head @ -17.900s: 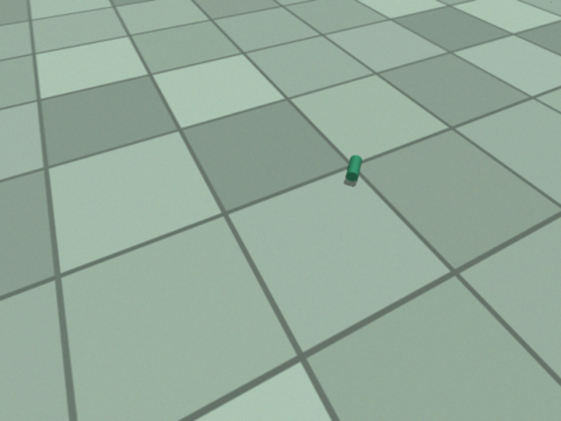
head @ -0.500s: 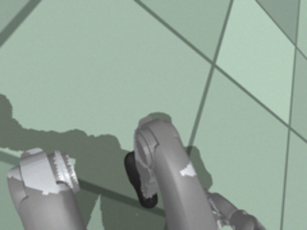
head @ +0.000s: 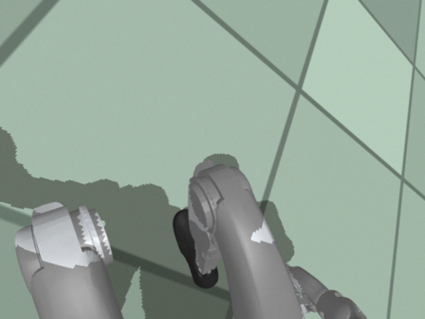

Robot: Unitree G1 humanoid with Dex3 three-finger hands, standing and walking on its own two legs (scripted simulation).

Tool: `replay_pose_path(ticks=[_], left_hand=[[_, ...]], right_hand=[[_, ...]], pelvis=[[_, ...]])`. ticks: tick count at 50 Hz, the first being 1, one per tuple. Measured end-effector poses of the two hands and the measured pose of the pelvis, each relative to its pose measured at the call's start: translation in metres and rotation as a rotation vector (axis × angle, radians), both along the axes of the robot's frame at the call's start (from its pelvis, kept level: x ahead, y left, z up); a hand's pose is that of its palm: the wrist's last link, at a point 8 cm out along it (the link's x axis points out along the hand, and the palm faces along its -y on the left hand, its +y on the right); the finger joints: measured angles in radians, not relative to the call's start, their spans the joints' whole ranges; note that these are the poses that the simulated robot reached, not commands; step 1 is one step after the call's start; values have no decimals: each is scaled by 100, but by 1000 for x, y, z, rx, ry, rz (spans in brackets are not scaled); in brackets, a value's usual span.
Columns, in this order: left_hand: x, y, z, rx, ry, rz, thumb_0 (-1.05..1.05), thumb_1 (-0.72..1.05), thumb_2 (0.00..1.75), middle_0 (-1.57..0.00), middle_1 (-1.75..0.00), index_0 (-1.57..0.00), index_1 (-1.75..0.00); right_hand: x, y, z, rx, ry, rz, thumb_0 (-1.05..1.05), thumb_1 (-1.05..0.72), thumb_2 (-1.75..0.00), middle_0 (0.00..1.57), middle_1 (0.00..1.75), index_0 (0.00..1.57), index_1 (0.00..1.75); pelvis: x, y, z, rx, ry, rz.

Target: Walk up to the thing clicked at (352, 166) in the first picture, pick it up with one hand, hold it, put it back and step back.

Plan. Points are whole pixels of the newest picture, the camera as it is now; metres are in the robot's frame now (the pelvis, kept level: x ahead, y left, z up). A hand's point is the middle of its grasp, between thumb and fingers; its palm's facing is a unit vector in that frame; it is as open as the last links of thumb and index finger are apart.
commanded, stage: close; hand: left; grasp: from above
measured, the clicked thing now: out of the picture +0.42 +0.35 -0.27
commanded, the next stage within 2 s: settle in 0.62 s
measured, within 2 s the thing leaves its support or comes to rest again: leaves its support in 1.04 s
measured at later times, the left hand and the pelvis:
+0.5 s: hand out of the picture +0.41 +0.34 -0.24, palm faces -0.44 -0.18 -0.88, open 9.0 cm; pelvis +0.00 +0.00 +0.00, yaw +0 degrees
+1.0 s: hand out of the picture +0.41 +0.34 -0.24, palm faces -0.44 -0.18 -0.88, open 8.9 cm; pelvis +0.00 +0.00 +0.00, yaw +0 degrees
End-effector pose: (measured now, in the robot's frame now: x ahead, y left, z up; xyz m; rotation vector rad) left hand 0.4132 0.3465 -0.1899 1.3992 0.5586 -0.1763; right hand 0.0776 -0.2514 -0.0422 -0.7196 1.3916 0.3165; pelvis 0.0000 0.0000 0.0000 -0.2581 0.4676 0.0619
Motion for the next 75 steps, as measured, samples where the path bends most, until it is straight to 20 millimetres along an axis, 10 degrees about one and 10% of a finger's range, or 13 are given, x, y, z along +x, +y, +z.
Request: replay_pose_path(ticks=[51,75], left_hand=[[4,3,9,11,-2,11,2,16,29,-80,-41,-85,-36],[-2,11,108,59,26,-5,2,16,24,-86,-31,-91,-28]], right_hand=[[-6,-2,-2,-3,-4,-23,0,-91,-90,20,30,20,30],[29,-11,-12,79,-102,-181,0,-91,-90,20,30,20,30]], pelvis=[[0,-2,0,6,9,0],[-3,-8,28,64,95,48]])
